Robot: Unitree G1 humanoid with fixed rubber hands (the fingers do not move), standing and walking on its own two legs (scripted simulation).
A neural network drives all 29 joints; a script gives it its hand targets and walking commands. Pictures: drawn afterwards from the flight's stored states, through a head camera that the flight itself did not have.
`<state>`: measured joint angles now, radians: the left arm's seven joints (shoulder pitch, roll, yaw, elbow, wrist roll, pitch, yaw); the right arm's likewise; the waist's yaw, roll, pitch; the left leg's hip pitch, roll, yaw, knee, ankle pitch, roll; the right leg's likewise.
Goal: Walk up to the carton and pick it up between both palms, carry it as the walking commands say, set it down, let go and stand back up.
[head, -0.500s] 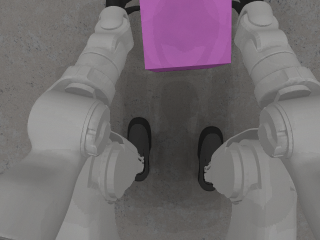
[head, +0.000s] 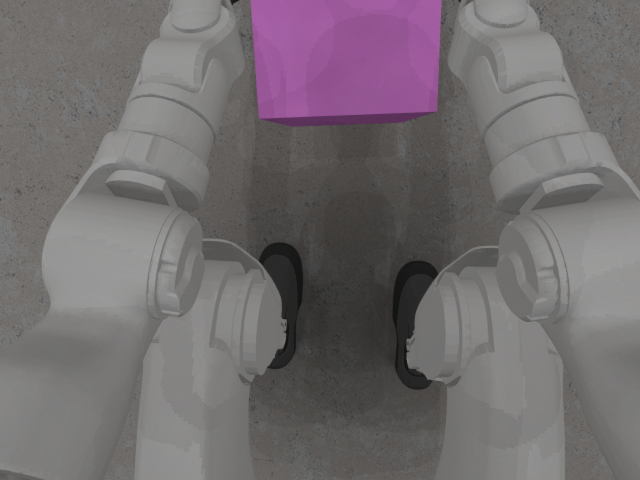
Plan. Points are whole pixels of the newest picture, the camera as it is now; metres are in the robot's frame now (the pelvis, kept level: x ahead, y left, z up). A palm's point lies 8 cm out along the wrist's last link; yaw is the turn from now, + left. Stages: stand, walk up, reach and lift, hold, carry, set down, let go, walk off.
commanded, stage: reach and lift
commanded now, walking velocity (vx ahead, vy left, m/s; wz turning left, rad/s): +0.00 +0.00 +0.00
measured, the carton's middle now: (344, 20) +0.56 +0.01 -0.19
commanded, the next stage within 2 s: none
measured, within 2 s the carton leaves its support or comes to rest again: neither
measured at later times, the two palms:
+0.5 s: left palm (188, 0) +0.53 +0.12 -0.06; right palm out of the picture +0.53 -0.12 -0.07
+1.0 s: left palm (163, 22) +0.50 +0.12 -0.02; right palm out of the picture +0.51 -0.12 -0.02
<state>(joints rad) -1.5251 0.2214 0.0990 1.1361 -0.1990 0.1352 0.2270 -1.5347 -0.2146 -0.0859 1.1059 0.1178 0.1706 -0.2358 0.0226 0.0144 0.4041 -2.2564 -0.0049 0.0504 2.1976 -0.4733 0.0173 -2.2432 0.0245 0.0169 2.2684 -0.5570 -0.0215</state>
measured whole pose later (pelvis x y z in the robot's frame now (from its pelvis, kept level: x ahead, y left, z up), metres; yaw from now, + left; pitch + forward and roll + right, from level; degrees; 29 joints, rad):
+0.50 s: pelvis -0.01 +0.00 +0.02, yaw -1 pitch +26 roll +4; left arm -1.30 0.12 0.32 0.82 0.00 0.29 0.17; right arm -1.35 -0.03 -0.35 0.81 -0.15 0.31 -0.20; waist 0.02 -0.01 0.36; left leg -2.12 -0.02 0.04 2.16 -0.50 -0.01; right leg -2.13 0.05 0.02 2.23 -0.56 -0.02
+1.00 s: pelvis -0.02 +0.00 +0.07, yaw -2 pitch +20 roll +3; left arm -1.19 0.03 0.36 0.47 0.01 0.41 0.18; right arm -1.26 0.04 -0.37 0.51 -0.13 0.41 -0.17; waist 0.03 -0.02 0.52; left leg -1.89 -0.03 0.04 2.03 -0.50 -0.01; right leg -1.90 0.06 0.03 2.10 -0.56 -0.02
